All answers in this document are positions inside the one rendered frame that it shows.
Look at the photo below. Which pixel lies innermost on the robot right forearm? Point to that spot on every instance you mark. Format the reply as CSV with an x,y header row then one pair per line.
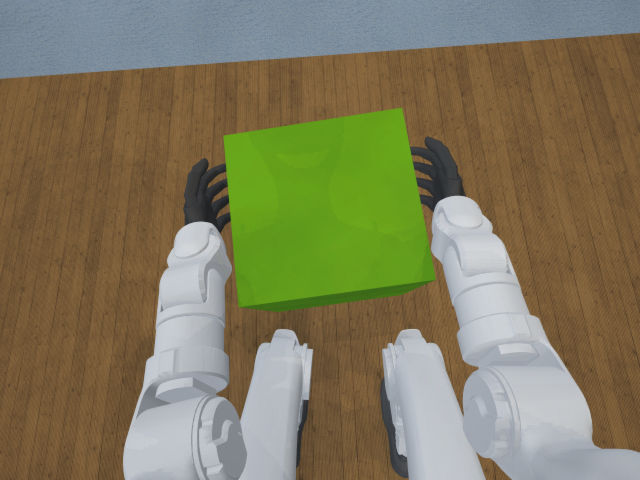
x,y
496,328

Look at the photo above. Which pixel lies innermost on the robot left upper arm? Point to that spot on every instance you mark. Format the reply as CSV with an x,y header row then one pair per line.
x,y
194,439

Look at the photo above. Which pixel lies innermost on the robot right thigh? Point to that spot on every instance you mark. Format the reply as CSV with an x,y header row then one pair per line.
x,y
436,445

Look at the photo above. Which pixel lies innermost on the right robot hand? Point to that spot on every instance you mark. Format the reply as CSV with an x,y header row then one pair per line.
x,y
443,171

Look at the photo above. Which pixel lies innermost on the robot right upper arm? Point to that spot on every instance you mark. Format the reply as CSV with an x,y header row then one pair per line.
x,y
534,423

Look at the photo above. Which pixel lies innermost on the right robot foot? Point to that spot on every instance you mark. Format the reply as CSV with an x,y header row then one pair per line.
x,y
398,462

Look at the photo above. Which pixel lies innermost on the carton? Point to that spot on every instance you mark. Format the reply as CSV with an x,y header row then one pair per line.
x,y
326,212

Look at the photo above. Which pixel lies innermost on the left robot hand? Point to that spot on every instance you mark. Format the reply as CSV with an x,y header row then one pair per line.
x,y
198,197

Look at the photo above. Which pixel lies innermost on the robot left forearm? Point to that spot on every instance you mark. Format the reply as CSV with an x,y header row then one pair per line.
x,y
189,359

